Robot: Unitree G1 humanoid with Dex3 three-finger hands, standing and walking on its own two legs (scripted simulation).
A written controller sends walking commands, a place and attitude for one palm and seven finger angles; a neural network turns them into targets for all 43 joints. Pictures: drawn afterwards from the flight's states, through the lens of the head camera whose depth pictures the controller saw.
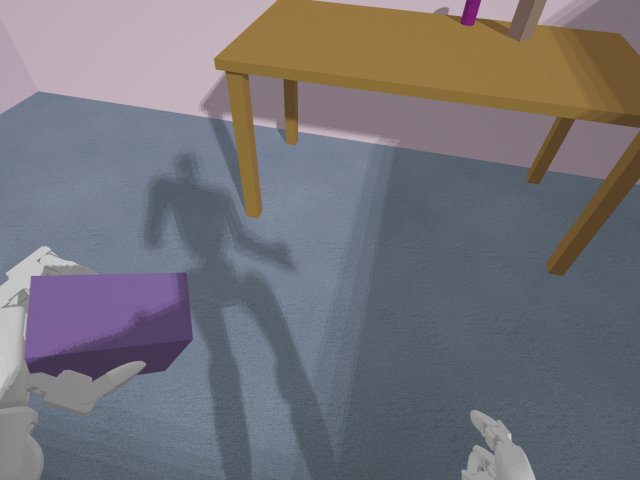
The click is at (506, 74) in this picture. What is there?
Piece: table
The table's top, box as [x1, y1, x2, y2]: [214, 0, 639, 127]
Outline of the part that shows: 214,58 216,69 639,127 639,56 618,33 537,25 531,39 519,42 506,36 510,22 476,18 472,26 462,25 459,22 461,16 313,0 277,0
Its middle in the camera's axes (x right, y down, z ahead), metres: +0.43 -0.70 +1.44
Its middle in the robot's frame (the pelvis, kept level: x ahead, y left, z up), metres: +1.56 -0.35 -0.06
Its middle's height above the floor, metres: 0.71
